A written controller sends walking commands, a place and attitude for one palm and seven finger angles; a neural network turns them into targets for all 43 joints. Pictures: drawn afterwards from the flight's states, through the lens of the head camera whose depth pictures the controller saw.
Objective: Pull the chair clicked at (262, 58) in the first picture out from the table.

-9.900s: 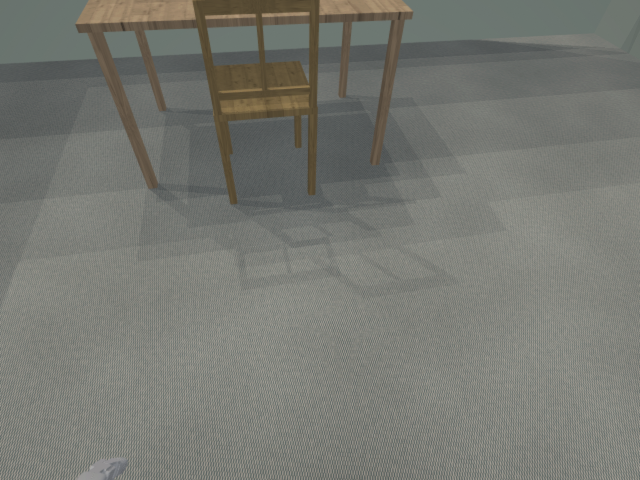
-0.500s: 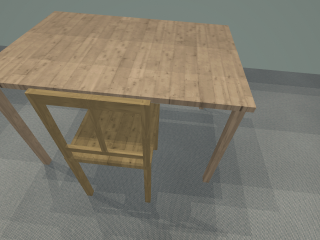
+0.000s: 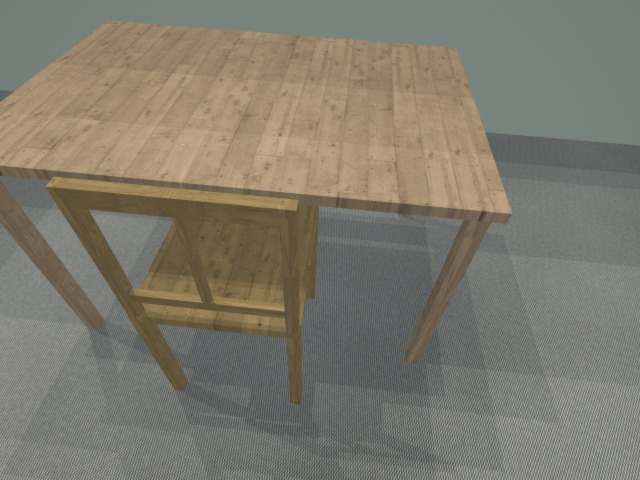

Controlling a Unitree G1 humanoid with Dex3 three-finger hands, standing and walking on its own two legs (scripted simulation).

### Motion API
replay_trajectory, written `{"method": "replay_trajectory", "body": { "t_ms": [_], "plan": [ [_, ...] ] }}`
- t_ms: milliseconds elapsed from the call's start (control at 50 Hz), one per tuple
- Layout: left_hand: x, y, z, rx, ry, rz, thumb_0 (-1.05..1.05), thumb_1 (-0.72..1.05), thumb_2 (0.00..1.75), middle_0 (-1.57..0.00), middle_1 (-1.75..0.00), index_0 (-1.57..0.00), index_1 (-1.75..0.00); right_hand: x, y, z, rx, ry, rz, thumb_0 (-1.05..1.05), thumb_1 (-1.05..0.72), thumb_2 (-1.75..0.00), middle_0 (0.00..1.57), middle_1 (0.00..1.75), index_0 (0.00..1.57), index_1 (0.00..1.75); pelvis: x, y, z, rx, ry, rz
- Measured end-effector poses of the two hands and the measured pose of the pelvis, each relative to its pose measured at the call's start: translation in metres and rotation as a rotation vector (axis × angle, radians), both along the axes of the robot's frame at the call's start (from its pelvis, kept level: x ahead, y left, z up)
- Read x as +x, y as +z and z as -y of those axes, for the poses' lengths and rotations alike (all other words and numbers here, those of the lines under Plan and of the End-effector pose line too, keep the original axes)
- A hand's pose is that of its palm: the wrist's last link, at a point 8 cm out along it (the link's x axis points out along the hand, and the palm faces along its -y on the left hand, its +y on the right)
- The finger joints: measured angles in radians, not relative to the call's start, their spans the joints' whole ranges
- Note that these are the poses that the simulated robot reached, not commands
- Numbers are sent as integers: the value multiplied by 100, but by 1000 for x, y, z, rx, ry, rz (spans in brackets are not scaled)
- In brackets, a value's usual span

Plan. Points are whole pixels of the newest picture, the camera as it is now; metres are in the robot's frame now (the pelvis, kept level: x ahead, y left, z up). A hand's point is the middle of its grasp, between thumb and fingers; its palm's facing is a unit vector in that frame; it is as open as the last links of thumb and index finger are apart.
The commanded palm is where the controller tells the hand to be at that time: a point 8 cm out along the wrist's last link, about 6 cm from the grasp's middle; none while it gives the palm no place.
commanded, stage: look again from close up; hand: left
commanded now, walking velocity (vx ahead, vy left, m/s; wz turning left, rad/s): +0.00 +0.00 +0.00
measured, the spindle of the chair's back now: (194, 262) +0.49 +0.27 -0.11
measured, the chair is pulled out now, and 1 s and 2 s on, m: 0.00 0.00 0.00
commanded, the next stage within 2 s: shuffle to correct the standing spot in 1.68 s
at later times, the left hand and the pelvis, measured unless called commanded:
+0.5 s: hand out of the picture -0.03 +0.15 -0.18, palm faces +0.06 -0.99 -0.14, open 7.4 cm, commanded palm none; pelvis +0.01 +0.00 +0.00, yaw +0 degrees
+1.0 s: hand out of the picture -0.02 +0.14 -0.18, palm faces +0.07 -0.99 -0.16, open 7.4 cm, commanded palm none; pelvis +0.01 -0.01 +0.00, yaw +0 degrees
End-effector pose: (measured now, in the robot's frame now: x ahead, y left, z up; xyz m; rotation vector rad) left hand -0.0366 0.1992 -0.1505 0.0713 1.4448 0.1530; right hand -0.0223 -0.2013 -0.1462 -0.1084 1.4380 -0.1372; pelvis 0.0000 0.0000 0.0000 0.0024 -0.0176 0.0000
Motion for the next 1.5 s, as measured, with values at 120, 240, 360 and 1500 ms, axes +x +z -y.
{"method": "replay_trajectory", "body": {
  "t_ms": [120,240,360,1500],
  "plan": [
    [1,0,1,0,2,0,0,91,90,-20,-30,-20,-30,1,0,1,-1,1,-1,1,-92,-90,20,30,20,30,1,0,1,0,1,-2],
    [3,0,2,1,3,3,0,91,90,-20,-30,-20,-30,4,0,3,-3,2,3,1,-92,-90,20,30,20,30,3,0,2,1,1,0],
    [4,0,3,0,2,3,0,91,90,-20,-30,-20,-30,6,0,5,-5,2,4,1,-92,-90,20,30,20,30,4,0,3,1,0,-2],
    [3,2,15,15,8,7,0,91,90,-20,-30,-20,-30,10,-1,23,-5,8,10,1,-92,-90,20,30,20,30,5,0,20,3,3,1]
  ]
}}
